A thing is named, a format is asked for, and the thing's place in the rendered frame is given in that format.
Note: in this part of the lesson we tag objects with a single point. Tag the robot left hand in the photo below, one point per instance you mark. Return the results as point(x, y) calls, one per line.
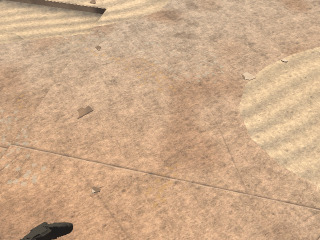
point(51, 231)

